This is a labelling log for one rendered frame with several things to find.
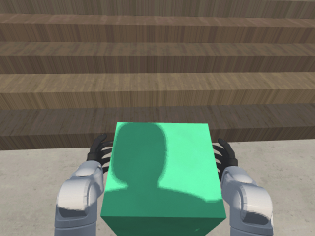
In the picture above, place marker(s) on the robot right forearm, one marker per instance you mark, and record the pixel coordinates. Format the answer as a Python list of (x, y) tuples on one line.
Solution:
[(250, 205)]

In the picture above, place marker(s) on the robot left hand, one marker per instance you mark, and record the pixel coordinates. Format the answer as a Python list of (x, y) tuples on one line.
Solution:
[(96, 153)]

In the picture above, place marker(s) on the robot left forearm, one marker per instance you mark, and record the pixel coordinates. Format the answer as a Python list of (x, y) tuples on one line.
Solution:
[(76, 203)]

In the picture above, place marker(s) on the robot right hand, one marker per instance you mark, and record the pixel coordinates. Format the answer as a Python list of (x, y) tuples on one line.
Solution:
[(228, 156)]

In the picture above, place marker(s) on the carton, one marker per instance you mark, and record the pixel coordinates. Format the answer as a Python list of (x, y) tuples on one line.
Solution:
[(162, 181)]

